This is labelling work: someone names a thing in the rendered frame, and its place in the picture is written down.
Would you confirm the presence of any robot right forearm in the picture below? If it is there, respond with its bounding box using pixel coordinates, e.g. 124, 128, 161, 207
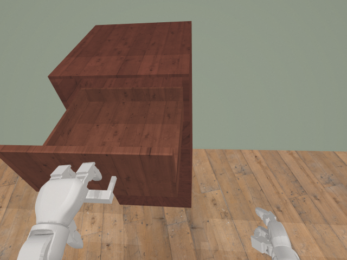
272, 246, 300, 260

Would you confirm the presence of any left robot hand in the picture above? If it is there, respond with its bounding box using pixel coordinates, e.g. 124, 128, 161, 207
35, 162, 102, 249

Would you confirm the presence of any drawer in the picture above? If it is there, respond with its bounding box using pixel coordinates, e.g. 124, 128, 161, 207
0, 87, 184, 197

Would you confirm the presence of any cabinet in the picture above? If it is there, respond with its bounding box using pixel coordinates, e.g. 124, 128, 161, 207
48, 21, 192, 208

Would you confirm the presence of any handle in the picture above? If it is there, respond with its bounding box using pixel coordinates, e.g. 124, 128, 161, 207
84, 176, 117, 204

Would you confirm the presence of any robot left forearm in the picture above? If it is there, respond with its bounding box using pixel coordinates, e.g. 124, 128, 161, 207
17, 222, 70, 260

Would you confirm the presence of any right robot hand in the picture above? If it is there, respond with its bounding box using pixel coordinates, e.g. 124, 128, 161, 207
250, 207, 292, 256

